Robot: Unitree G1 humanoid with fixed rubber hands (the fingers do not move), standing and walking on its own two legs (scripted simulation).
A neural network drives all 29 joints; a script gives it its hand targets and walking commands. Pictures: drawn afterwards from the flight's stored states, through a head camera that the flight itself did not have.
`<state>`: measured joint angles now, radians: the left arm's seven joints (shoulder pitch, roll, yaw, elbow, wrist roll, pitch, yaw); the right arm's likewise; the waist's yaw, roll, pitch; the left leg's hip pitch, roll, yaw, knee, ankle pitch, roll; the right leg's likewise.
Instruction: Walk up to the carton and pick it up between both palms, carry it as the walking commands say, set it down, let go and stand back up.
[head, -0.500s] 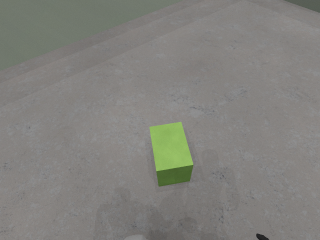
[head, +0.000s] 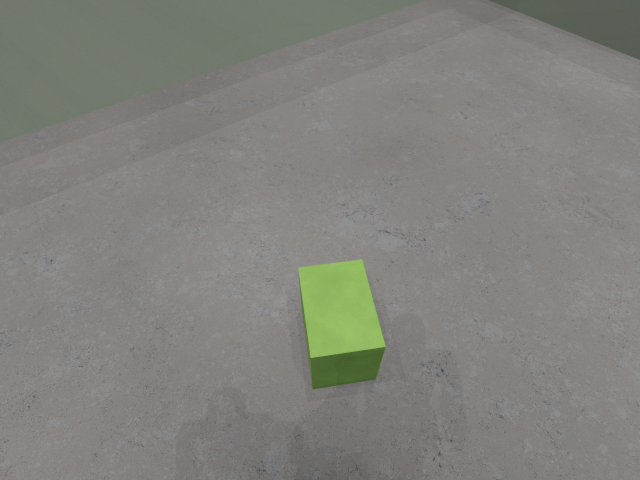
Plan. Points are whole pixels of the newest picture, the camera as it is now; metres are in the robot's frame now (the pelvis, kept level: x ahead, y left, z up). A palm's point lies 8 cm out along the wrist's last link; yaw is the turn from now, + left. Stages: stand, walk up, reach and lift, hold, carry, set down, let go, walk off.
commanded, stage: walk up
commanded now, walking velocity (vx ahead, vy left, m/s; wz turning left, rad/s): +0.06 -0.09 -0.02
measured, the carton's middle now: (337, 324) +0.62 -0.01 -0.65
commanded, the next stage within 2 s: none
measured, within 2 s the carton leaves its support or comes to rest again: neither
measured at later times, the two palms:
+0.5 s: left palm out of the picture +0.02 +0.17 -0.16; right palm out of the picture +0.05 -0.29 -0.14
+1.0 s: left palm (250, 403) +0.24 +0.14 -0.14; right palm out of the picture +0.10 -0.32 -0.15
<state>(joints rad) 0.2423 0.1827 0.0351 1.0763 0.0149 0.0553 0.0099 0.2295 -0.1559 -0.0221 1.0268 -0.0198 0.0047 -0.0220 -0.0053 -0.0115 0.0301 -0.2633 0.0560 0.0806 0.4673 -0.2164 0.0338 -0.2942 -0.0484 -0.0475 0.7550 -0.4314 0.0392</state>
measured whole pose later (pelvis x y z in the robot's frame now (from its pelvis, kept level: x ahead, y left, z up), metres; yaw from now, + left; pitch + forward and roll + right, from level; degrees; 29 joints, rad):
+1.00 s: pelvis +0.17 -0.09 -0.01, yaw +3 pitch +2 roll +0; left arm 0.16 0.17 0.02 0.97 0.02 -0.05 0.00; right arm 0.46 -0.16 -0.02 1.07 -0.02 -0.02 -0.02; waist 0.00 0.00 0.03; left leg -0.13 0.06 0.08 0.72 -0.49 -0.02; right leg -0.39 -0.02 -0.11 0.56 -0.18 -0.04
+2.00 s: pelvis +0.18 -0.04 +0.00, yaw +6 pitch +2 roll +2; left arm 0.22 0.17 0.02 1.11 0.02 -0.01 0.03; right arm 0.22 -0.16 -0.02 1.05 -0.02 0.01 -0.02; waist -0.01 0.01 0.01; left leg -0.28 0.00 0.09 0.42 -0.16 0.02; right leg -0.23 -0.04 -0.06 0.51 -0.31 -0.01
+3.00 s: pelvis +0.17 -0.03 -0.04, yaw +3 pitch +19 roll +0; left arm 0.00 0.16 0.07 0.62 -0.03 0.17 0.05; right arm -0.11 -0.24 -0.02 0.75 -0.04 0.11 0.08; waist -0.01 -0.02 0.02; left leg -0.81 0.03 0.09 0.78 -0.27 0.02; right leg -0.75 -0.02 -0.01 0.81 -0.39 -0.01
